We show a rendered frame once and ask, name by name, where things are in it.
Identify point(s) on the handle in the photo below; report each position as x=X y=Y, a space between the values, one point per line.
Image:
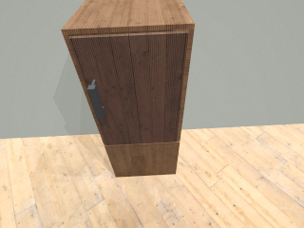
x=96 y=101

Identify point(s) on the cupboard door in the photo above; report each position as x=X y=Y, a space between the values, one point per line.
x=139 y=79

